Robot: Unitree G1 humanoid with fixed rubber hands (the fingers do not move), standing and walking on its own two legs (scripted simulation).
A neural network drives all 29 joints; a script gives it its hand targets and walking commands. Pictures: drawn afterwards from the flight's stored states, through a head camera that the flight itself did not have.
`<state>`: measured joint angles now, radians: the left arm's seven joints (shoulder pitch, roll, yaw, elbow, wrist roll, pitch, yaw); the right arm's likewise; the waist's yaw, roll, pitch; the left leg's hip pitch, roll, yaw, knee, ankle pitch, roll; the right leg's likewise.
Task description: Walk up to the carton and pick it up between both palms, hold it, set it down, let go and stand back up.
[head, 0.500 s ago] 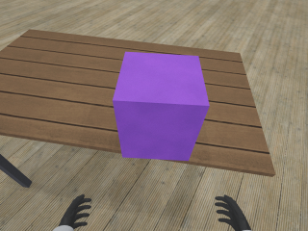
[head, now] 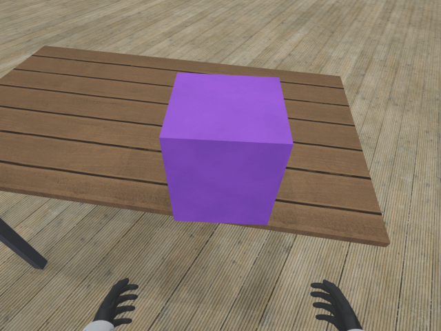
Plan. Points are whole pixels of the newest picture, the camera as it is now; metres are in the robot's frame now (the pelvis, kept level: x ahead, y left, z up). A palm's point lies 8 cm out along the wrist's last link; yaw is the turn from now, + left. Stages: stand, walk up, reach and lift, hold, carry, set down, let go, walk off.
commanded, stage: stand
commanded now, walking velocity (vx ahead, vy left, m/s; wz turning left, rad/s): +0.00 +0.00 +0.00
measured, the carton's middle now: (224, 152) +0.46 -0.01 +0.06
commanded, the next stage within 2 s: none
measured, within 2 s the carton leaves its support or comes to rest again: neither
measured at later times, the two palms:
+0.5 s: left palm out of the picture -0.03 +0.24 -0.15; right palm out of the picture +0.08 -0.22 -0.14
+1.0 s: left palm out of the picture -0.07 +0.20 -0.16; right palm out of the picture +0.02 -0.22 -0.15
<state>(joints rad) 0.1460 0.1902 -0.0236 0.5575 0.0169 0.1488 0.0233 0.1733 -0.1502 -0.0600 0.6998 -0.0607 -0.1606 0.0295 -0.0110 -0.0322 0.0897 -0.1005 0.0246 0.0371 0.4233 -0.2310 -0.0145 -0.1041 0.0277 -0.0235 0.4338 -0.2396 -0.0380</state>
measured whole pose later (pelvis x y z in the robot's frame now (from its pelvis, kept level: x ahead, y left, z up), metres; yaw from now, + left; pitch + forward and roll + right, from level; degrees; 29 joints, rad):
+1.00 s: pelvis -0.01 -0.01 -0.01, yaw +10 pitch +0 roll -1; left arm 0.34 0.15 0.04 1.08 0.03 0.02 0.02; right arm 0.36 -0.11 -0.02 1.02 -0.03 0.02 -0.02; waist 0.01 -0.01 0.01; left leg -0.32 -0.01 -0.13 0.56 -0.25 -0.03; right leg -0.24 0.00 -0.18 0.52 -0.29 -0.06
